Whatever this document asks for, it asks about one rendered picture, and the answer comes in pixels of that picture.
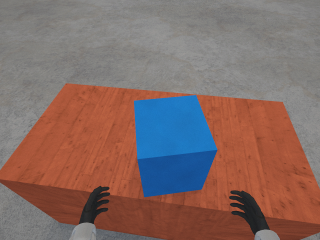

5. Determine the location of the left robot hand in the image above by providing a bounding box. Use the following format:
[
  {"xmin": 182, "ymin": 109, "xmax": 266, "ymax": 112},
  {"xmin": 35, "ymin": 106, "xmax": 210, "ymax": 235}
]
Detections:
[{"xmin": 79, "ymin": 186, "xmax": 110, "ymax": 224}]

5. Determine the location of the right robot hand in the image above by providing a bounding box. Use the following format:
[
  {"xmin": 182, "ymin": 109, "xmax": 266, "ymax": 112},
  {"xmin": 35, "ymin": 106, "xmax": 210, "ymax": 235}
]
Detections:
[{"xmin": 229, "ymin": 190, "xmax": 270, "ymax": 235}]

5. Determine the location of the robot right forearm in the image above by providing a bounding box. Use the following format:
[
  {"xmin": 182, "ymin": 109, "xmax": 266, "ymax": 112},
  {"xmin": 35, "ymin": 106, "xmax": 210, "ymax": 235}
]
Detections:
[{"xmin": 254, "ymin": 229, "xmax": 280, "ymax": 240}]

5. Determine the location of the carton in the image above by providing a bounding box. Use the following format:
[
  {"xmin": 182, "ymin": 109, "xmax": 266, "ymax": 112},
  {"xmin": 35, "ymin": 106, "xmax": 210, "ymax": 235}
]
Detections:
[{"xmin": 134, "ymin": 95, "xmax": 218, "ymax": 197}]

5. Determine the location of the pedestal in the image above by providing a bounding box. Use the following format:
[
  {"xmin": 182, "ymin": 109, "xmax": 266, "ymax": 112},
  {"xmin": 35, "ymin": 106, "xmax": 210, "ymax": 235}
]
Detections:
[{"xmin": 0, "ymin": 83, "xmax": 320, "ymax": 240}]

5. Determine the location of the robot left forearm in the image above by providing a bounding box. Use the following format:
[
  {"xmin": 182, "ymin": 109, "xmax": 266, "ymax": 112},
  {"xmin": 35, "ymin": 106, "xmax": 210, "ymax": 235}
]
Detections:
[{"xmin": 69, "ymin": 222, "xmax": 97, "ymax": 240}]

